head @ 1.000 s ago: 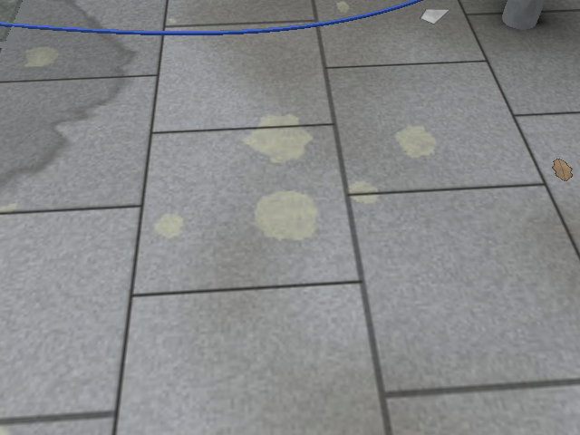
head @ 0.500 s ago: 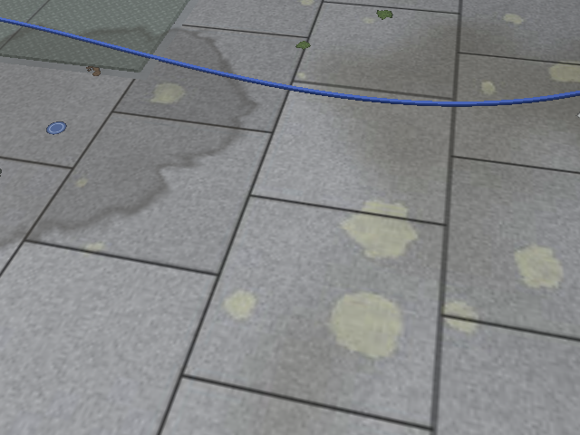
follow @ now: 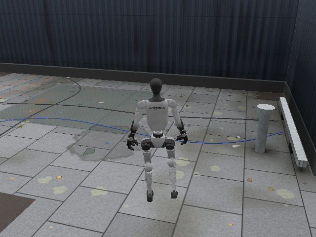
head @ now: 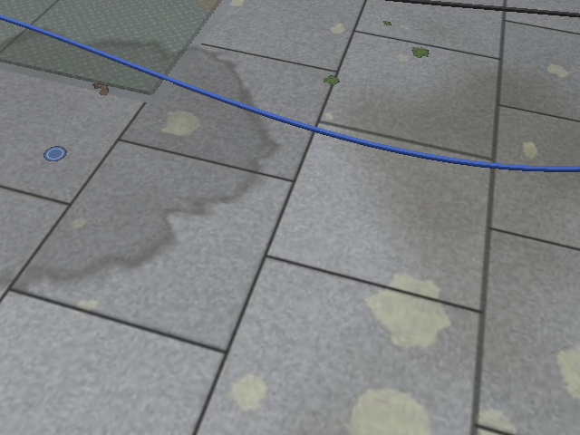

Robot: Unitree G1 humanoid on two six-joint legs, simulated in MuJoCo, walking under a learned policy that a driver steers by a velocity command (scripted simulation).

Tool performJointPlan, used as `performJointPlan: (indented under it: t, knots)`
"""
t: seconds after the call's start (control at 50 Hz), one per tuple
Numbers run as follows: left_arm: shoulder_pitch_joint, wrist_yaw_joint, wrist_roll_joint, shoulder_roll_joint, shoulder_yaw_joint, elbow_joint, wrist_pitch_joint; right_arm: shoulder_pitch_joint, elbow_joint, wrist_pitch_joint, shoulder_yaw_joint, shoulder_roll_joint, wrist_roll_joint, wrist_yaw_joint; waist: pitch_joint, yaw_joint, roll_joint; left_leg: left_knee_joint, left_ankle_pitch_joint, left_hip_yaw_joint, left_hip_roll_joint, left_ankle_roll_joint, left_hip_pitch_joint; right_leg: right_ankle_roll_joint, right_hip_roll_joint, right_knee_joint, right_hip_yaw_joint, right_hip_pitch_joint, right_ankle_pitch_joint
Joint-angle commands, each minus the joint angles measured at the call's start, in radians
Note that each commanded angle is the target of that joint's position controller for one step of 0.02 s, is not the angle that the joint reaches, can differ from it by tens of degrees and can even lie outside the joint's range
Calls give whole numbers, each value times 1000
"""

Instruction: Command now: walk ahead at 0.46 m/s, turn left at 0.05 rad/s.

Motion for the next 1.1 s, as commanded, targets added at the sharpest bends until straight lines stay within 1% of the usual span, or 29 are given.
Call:
performJointPlan:
  t: [0.02,0.08,0.14,0.22,0.26,0.28,0.3,0.32,0.34,0.36,0.38,0.4,0.46,0.52,0.58,0.62,0.64,0.66,0.68,0.7,0.72,0.76,0.8,0.88,0.98,1.02,1.06,1.08,1.1]
  knots:
    - [37,6,9,58,18,-47,9,-16,-41,-33,-32,-119,-3,-1,-42,26,128,-263,236,-247,250,186,107,24,-51,-35,31,-129,93]
    - [-36,11,27,33,9,-71,14,-6,-6,-32,-36,-140,-7,-16,-20,26,101,-233,551,-117,219,169,82,52,-32,-222,15,-117,209]
    - [-138,-3,26,6,-5,-89,4,37,29,-18,-37,-157,-5,-30,-35,-19,105,-214,558,-51,184,132,81,43,16,-445,-14,-19,402]
    - [-186,-18,26,44,4,-106,1,60,77,0,-36,-168,5,-38,-50,-26,117,-145,504,-94,231,116,180,10,40,-559,17,18,404]
    - [-147,-21,35,70,14,-94,-2,40,93,11,-37,-167,11,-43,-67,8,112,-59,478,-115,235,89,215,-21,52,-623,16,75,375]
    - [-89,-18,42,85,22,-69,-4,38,99,15,-33,-153,12,-45,-93,34,93,22,474,-104,197,64,212,-39,68,-681,-1,169,450]
    - [-48,-9,50,144,36,-62,-7,86,103,13,-25,-131,-6,-46,-154,29,16,151,374,-68,126,15,167,-71,-8,-672,61,317,844]
    - [-25,-1,61,176,37,-63,0,219,116,5,-2,-69,-25,-41,-289,-25,-141,358,-33,-52,52,-43,-27,-200,-186,-593,234,610,1126]
    - [-3,0,50,84,15,-53,17,251,144,16,10,-49,-12,-41,-374,5,-206,527,-493,-88,11,-91,-118,-309,-281,-634,376,660,1043]
    - [-13,-7,30,48,2,-46,27,187,137,35,-7,-117,9,-42,-328,22,-132,581,-549,-130,35,-101,-150,-294,-252,-697,388,569,760]
    - [-72,-10,25,46,-1,-48,33,126,127,58,-16,-128,18,-51,-237,11,-82,598,-511,-125,60,-107,-188,-256,-223,-745,362,475,533]
    - [-132,-9,27,45,-4,-57,37,92,125,81,-19,-125,13,-61,-169,0,-63,572,-465,-119,79,-115,-191,-232,-204,-793,337,373,360]
    - [-200,6,34,109,22,-54,54,105,139,103,-24,-113,4,-77,-114,-31,-145,445,-340,-58,73,-117,-68,-184,-129,-927,272,171,-92]
    - [-202,25,10,127,36,-48,54,117,166,76,-26,-100,0,-71,-118,-39,-139,353,-251,-15,62,-75,16,-177,-121,-975,232,115,-173]
    - [-199,32,-10,112,40,-37,59,125,196,51,-23,-71,-7,-59,-97,-61,-105,174,-133,16,51,-31,116,-162,-104,-965,201,67,-211]
    - [-215,33,-18,78,34,-40,69,181,229,38,-26,-65,-17,-56,-60,-102,-66,18,-129,22,42,5,219,-113,-44,-900,168,-12,-256]
    - [-257,29,-14,20,19,-64,68,262,249,30,-35,-106,-22,-60,-41,-134,52,-115,-276,-144,170,51,305,-61,26,-713,109,-138,-227]
    - [-277,22,-14,-55,3,-89,57,282,250,25,-52,-182,-10,-66,-16,-130,278,-273,-532,-426,367,116,331,-7,154,-411,-39,-296,-146]
    - [-276,22,-21,16,23,-101,40,220,234,10,-66,-234,-29,-66,66,-109,294,-342,-646,-594,466,184,203,-34,123,-256,75,-349,-119]
    - [-216,17,-26,60,38,-76,30,127,203,-13,-54,-181,-22,-74,87,-54,236,-338,-571,-528,431,154,223,-47,99,-185,136,-383,-28]
    - [-173,13,-21,71,46,-50,27,88,196,-28,-47,-143,-7,-75,75,-30,214,-324,-446,-423,388,104,274,-49,93,-169,145,-403,34]
    - [-181,12,-4,57,51,-36,26,99,200,-39,-39,-111,2,-74,53,-43,167,-312,-240,-262,350,52,328,-29,71,-158,129,-402,132]
    - [-193,1,-2,15,48,-38,33,149,220,-42,-32,-84,-9,-73,32,-57,149,-302,-95,-136,318,42,323,-4,67,-155,86,-361,214]
    - [-285,-19,-6,-27,31,-89,46,179,233,-33,-37,-113,-15,-74,74,-91,157,-314,14,7,302,47,264,21,39,-299,5,-290,306]
    - [-379,-50,-9,-33,16,-152,47,213,249,-18,-50,-148,4,-64,127,-114,142,-284,115,97,339,50,309,-29,32,-447,-76,-220,249]
    - [-369,-60,-6,-15,21,-168,48,199,249,-9,-58,-167,16,-58,116,-83,153,-207,359,132,349,40,337,-69,61,-483,-118,-143,171]
    - [-221,-60,-5,36,51,-146,51,174,242,1,-68,-197,25,-60,6,21,174,25,806,176,343,20,328,-119,142,-493,-175,91,124]
    - [-45,-51,-10,92,85,-99,55,161,233,3,-65,-195,24,-63,-100,112,151,234,850,202,308,-9,251,-159,181,-542,-171,338,184]
    - [118,-25,-15,173,120,-61,67,152,210,-5,-57,-179,6,-63,-192,181,53,531,550,193,273,-58,-20,-214,73,-562,37,653,156]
